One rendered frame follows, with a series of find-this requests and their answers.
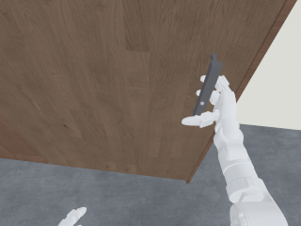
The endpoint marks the robot right upper arm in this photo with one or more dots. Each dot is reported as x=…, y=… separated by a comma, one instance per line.
x=256, y=214

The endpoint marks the wardrobe door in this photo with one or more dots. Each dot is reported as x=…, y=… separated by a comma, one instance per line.
x=11, y=141
x=105, y=84

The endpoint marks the robot right forearm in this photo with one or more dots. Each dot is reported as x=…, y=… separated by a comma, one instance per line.
x=243, y=183

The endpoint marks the left robot hand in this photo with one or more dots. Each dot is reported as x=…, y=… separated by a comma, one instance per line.
x=73, y=217

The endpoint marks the handle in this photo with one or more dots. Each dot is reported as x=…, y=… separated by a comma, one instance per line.
x=207, y=89

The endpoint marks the right robot hand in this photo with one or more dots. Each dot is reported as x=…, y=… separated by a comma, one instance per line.
x=225, y=102

